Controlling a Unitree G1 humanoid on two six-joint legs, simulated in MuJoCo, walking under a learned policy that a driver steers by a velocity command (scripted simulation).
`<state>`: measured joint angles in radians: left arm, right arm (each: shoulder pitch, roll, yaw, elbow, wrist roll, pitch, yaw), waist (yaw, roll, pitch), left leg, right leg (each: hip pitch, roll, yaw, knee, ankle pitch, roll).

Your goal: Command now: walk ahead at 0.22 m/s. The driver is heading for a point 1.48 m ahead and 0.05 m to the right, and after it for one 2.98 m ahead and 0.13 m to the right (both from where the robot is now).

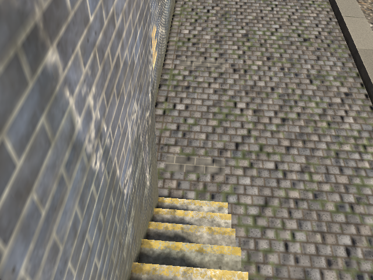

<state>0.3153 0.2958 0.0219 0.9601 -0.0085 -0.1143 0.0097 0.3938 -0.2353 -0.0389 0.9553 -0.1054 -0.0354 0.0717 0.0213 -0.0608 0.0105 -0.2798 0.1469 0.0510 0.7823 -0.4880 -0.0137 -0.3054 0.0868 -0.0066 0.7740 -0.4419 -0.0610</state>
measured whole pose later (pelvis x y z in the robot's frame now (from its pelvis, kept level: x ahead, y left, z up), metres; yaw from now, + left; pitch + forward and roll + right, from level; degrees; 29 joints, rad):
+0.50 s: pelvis +0.06 +0.00 -0.02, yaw -1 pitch +1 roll +3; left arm 0.39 0.19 -0.08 0.95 0.02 -0.11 0.01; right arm 0.17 -0.16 0.03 0.82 -0.03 -0.05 0.06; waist 0.09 -0.09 0.02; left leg -0.53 0.04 0.01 0.88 -0.08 -0.05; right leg -0.30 0.10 0.06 0.95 -0.64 -0.11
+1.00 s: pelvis +0.16 -0.01 -0.04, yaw +0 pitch +3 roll +3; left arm 0.48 0.23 -0.03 0.96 0.02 -0.14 0.06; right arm 0.02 -0.23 0.00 0.85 -0.08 -0.07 0.08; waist 0.17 -0.03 0.02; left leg -0.62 0.01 0.02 0.81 0.04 -0.01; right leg -0.20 0.15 0.14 1.00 -0.72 -0.07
